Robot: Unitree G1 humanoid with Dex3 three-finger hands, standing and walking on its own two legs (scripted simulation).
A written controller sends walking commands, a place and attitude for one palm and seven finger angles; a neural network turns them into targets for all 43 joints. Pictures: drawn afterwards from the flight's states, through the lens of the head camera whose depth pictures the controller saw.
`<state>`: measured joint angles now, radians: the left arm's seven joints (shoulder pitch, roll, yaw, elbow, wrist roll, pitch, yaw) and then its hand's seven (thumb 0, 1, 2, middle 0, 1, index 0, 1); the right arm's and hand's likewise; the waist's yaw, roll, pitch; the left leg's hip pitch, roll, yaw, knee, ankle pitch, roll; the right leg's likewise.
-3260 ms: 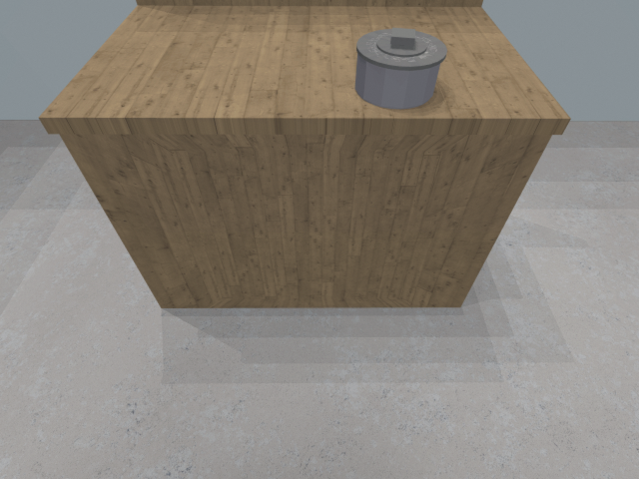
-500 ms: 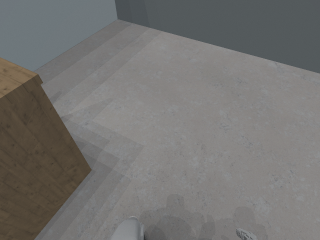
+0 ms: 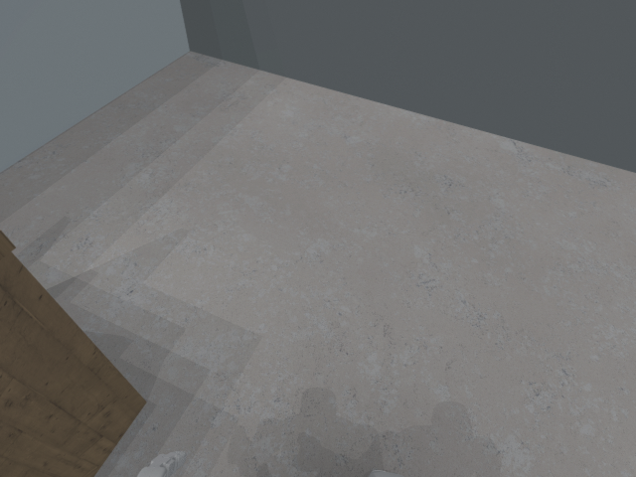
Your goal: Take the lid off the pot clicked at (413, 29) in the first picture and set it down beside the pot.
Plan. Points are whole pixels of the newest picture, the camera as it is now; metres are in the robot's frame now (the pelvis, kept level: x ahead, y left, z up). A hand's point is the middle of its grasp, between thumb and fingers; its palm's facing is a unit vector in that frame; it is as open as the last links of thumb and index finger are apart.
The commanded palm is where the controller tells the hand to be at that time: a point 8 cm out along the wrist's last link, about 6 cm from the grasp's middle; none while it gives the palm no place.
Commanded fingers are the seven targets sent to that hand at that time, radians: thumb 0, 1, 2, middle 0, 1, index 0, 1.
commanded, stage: turn to face it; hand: left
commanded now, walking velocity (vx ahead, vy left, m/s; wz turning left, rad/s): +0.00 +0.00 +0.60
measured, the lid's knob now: out of the picture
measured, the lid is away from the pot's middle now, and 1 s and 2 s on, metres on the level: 0.00 0.00 0.00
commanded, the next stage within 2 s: take the last steps up to it in 1.74 s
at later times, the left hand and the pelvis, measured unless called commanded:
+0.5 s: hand out of the picture -0.01 +0.20 -0.17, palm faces +0.37 -0.89 -0.26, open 7.4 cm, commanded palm none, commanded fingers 0.00 0.90 0.90 -0.20 -0.30 -0.20 -0.30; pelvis +0.02 -0.01 -0.01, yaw +19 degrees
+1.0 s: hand out of the picture -0.01 +0.24 -0.15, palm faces +0.59 -0.76 -0.28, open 7.4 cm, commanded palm none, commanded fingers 0.00 0.90 0.90 -0.20 -0.30 -0.20 -0.30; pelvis +0.03 +0.00 +0.00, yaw +36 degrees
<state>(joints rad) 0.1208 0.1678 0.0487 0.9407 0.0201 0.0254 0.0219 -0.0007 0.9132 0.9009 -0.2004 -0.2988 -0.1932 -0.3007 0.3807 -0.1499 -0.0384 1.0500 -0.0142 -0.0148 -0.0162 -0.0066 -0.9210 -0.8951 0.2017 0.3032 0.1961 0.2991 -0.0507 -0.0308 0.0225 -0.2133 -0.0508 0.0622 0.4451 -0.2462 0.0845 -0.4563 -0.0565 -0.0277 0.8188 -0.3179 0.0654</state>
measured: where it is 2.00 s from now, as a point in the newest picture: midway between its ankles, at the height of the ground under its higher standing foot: outside the picture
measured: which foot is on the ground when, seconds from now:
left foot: down 0.00-0.12, up 0.14-0.52, down 0.54-1.00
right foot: up 0.00-0.10, down 0.12-0.54, up 0.56-1.00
